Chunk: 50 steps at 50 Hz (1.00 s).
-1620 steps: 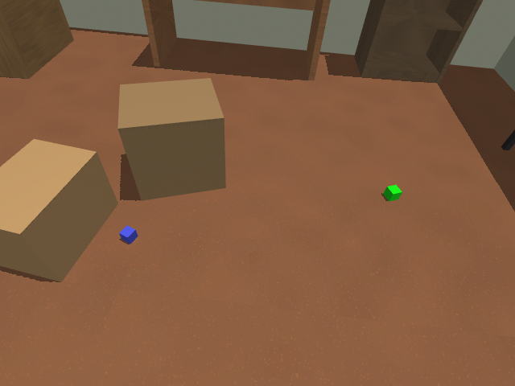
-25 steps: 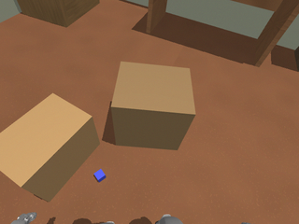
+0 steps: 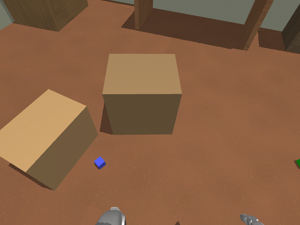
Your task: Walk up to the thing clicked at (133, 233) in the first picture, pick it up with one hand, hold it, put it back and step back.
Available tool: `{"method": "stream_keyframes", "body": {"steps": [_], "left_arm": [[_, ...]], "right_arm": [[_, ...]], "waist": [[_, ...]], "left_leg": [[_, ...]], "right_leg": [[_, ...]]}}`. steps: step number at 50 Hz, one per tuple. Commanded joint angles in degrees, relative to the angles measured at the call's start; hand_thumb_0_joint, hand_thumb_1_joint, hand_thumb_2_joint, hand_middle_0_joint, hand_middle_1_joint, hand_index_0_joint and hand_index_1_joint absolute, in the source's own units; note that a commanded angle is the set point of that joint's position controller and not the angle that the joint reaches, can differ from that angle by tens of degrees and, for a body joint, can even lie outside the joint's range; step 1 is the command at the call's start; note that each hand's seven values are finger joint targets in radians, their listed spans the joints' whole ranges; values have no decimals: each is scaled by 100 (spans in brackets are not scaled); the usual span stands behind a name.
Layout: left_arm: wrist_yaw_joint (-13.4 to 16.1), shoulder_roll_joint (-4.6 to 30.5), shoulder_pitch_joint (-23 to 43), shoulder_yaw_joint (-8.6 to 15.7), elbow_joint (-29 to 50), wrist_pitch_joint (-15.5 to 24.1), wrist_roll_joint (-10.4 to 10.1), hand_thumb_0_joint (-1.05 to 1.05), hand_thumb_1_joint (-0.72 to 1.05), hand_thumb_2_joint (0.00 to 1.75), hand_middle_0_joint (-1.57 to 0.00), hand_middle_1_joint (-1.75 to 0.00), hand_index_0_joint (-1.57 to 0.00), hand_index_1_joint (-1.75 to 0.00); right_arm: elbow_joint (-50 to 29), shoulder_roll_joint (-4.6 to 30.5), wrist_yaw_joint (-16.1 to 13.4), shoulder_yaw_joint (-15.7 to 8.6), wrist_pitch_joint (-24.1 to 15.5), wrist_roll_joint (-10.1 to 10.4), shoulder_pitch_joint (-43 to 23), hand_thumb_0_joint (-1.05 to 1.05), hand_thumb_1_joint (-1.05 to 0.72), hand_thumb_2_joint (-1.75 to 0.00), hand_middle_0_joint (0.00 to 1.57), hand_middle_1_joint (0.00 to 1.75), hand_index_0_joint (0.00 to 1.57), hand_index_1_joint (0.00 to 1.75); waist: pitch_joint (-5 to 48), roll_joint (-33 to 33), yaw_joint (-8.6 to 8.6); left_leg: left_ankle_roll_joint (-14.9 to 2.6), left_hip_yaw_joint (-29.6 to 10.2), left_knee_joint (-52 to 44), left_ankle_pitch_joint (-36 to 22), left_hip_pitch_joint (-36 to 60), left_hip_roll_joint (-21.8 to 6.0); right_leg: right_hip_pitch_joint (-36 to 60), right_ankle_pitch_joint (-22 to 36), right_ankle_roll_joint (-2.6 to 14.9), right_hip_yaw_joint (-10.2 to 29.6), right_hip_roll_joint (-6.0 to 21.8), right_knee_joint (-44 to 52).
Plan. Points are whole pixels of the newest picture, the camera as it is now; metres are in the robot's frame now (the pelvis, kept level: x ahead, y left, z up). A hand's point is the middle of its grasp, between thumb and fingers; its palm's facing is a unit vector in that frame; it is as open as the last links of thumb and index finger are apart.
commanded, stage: step back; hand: left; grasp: from above
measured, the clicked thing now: (100, 162) +0.58 +0.29 -0.72
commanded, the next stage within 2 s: none
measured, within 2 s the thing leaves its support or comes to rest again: neither
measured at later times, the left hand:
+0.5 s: hand out of the picture -0.05 +0.26 -0.14, palm faces +0.08 -0.93 -0.36, open 7.4 cm
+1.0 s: hand out of the picture -0.23 +0.24 -0.11, palm faces +0.06 -0.88 -0.48, open 7.4 cm
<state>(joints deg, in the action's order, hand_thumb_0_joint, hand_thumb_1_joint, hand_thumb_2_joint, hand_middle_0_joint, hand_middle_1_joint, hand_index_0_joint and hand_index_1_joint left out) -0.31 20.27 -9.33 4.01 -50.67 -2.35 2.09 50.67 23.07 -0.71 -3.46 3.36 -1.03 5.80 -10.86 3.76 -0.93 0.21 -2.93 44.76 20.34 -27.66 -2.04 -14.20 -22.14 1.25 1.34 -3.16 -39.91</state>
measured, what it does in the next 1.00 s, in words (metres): walks backwards: left foot, then right foot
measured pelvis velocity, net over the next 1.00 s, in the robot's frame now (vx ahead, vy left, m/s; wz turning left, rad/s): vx -0.32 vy -0.05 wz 0.09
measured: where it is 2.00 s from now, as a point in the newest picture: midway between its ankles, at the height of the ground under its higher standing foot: outside the picture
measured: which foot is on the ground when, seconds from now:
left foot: up 0.00-0.30, down 0.32-0.74, up 0.76-1.00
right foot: down 0.00-0.36, up 0.38-0.68, down 0.70-1.00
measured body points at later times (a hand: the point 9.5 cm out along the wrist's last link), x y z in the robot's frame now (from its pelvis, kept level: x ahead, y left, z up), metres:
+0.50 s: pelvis -0.14 -0.01 +0.02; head -0.09 +0.02 +0.46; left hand -0.05 +0.31 -0.11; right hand -0.03 -0.31 -0.09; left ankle -0.12 +0.10 -0.71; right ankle -0.14 -0.15 -0.63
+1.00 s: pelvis -0.32 -0.05 +0.01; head -0.25 -0.07 +0.45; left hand -0.23 +0.29 -0.08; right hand -0.22 -0.36 -0.13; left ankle -0.37 +0.10 -0.68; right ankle -0.24 -0.16 -0.71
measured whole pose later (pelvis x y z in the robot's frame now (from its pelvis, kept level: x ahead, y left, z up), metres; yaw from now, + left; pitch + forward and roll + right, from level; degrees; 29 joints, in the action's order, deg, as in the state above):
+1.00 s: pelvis -0.32 -0.05 +0.01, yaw +5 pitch -1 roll +1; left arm 1.7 21.3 -8.5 3.9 -45.8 -2.0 2.7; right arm 50.0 24.2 -1.1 -3.5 4.4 -0.8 11.9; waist -9.6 2.7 0.4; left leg 1.5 -7.1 53.5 28.3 -19.7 3.6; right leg -22.1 -13.5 0.0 0.0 2.1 -36.7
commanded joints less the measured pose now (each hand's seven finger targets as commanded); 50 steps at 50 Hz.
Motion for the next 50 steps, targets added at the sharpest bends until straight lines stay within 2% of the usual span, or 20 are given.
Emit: {"method": "stream_keyframes", "body": {"steps": [1,3,10,13,15,16,18,19,23,29,30,33,35,36,37,38,41,42,47,50], "left_arm": [[137,1854,515,542,852,174,8,0,90,90,-20,-30,-20,-30],[167,1431,859,458,888,194,-18,0,90,90,-20,-30,-20,-30],[244,1271,-325,436,885,126,5,0,90,90,-20,-30,-20,-30],[249,1430,32,424,1036,73,-60,0,90,90,-20,-30,-20,-30],[209,1496,152,353,1067,0,-113,0,90,90,-20,-30,-20,-30],[191,1354,92,284,1120,-30,-119,0,90,90,-20,-30,-20,-30],[201,1182,264,290,1191,-12,-172,0,90,90,-20,-30,-20,-30],[274,1303,576,382,1187,-4,-96,0,90,90,-20,-30,-20,-30],[202,1247,-131,370,774,-27,-204,0,90,90,-20,-30,-20,-30],[187,1094,-105,318,793,115,-120,0,90,90,-20,-30,-20,-30],[202,1050,-307,290,767,141,-125,0,90,90,-20,-30,-20,-30],[203,1108,-605,341,439,209,-83,0,90,90,-20,-30,-20,-30],[198,1289,-889,373,260,245,2,0,90,90,-20,-30,-20,-30],[185,1654,-871,470,347,274,63,0,90,90,-20,-30,-20,-30],[155,2311,-449,612,550,224,60,0,90,90,-20,-30,-20,-30],[204,2461,106,637,764,250,46,0,90,90,-20,-30,-20,-30],[247,1639,834,467,902,249,13,0,90,90,-20,-30,-20,-30],[243,1544,722,474,907,233,48,0,90,90,-20,-30,-20,-30],[318,1477,-169,438,816,145,78,0,90,90,-20,-30,-20,-30],[328,1581,-57,427,894,72,-11,0,90,90,-20,-30,-20,-30]], "right_arm": [[-304,1328,-72,-372,-112,64,214,0,-90,-90,20,30,20,30],[-121,983,-99,-234,-132,140,665,0,-90,-90,20,30,20,30],[-420,919,-150,-122,-248,59,413,0,-90,-90,20,30,20,30],[-358,957,-117,-173,-277,19,885,0,-90,-90,20,30,20,30],[-184,934,-76,-235,-290,-7,1210,0,-90,-90,20,30,20,30],[-252,1082,-70,-293,-304,-59,1138,0,-90,-90,20,30,20,30],[-475,1859,-5,-446,-284,-142,631,0,-90,-90,20,30,20,30],[-542,2045,-17,-499,-295,-166,599,0,-90,-90,20,30,20,30],[-718,1242,-100,-259,-308,-143,-151,0,-90,-90,20,30,20,30],[-663,1231,-82,-325,-233,-64,432,0,-90,-90,20,30,20,30],[-700,1258,-85,-334,-218,-48,292,0,-90,-90,20,30,20,30],[-751,1340,-24,-345,-82,-29,119,0,-90,-90,20,30,20,30],[-774,1245,-9,-303,-12,55,-36,0,-90,-90,20,30,20,30],[-839,958,10,-221,-8,98,2,0,-90,-90,20,30,20,30],[-946,900,-49,-242,9,81,-247,0,-90,-90,20,30,20,30],[-918,1181,-97,-385,42,50,-208,0,-90,-90,20,30,20,30],[-498,1122,-37,-333,20,111,471,0,-90,-90,20,30,20,30],[-489,1001,-61,-276,-19,101,492,0,-90,-90,20,30,20,30],[-681,844,-102,-161,-112,18,324,0,-90,-90,20,30,20,30],[-589,864,-83,-212,-164,-42,727,0,-90,-90,20,30,20,30]], "waist": [[379,-1391,92],[535,-1205,-261],[1333,-1380,508],[1613,-1608,261],[1714,-1349,43],[1632,-954,80],[1425,899,72],[1285,1087,-239],[922,211,331],[1245,604,-92],[1413,799,26],[1662,771,68],[1668,432,228],[1484,-773,225],[1116,-1947,482],[623,-2053,386],[483,-956,-175],[631,-1085,-92],[1139,-1523,468],[1607,-1778,352]], "left_leg": [[-20,-809,2479,866,376,675],[-14,-794,2460,403,-85,1034],[163,-342,756,1015,-430,677],[-35,-66,-728,606,545,290],[-145,244,-1966,-751,1488,396],[-283,-318,-2154,-1199,1836,74],[-1370,-2461,-2445,-2315,1872,-1750],[-1955,-3002,-2567,-2431,1085,-2197],[-1280,-1071,-2145,-2942,1044,-1099],[-1500,-1005,-1682,-2961,2449,-1124],[-1429,-1069,-1532,-3103,2629,-1273],[-1116,-791,-1173,-2649,2050,-938],[-694,-756,-934,-1424,994,-665],[-355,-560,-80,89,-57,79],[-47,-366,1377,1342,-124,855],[63,-916,2443,1390,238,468],[-10,-902,2906,526,199,939],[53,-770,2801,465,51,996],[174,-406,794,985,-336,584],[41,-12,-943,644,520,273]], "right_leg": [[-1617,394,1365,2641,2202,2499],[-656,1968,643,1052,1247,1833],[1672,3437,1153,1390,1751,1159],[1306,3529,1022,1341,1833,832],[676,3003,704,989,1524,500],[47,2299,424,879,1268,311],[-1389,-1103,-44,-42,-132,-1453],[-1111,-1634,-103,649,-68,-2495],[-1286,-660,-14,948,-368,-3516],[-1257,-807,-356,457,-48,-1423],[-1071,-698,-290,467,257,-596],[-25,343,-237,-90,108,1030],[764,1091,3,184,259,1621],[864,743,290,1754,1185,1862],[-556,454,1353,3092,2513,2389],[-1752,208,1694,3693,3001,2701],[-1202,1519,967,1275,1691,1819],[-856,1739,871,1020,1476,1680],[1115,2798,947,1101,1630,1146],[1300,3363,858,1135,1785,637]]}}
